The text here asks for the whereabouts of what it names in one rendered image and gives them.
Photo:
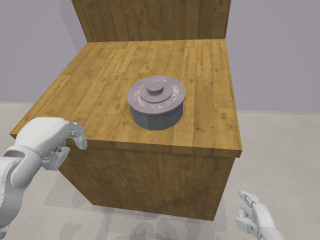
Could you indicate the right robot hand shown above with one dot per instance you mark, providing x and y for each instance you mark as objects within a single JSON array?
[{"x": 251, "y": 222}]

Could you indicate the lid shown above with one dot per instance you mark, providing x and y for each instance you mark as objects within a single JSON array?
[{"x": 143, "y": 102}]

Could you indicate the knob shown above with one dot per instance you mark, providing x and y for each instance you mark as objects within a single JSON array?
[{"x": 155, "y": 87}]

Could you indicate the left robot forearm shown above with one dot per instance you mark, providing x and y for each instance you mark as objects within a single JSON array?
[{"x": 18, "y": 166}]

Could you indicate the right robot forearm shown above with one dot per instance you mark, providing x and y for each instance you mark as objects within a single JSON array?
[{"x": 269, "y": 233}]

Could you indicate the table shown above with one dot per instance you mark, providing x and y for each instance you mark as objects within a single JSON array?
[{"x": 178, "y": 171}]

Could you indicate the pot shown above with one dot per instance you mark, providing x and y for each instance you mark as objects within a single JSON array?
[{"x": 158, "y": 122}]

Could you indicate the left robot hand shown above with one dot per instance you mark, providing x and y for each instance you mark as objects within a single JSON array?
[{"x": 45, "y": 134}]

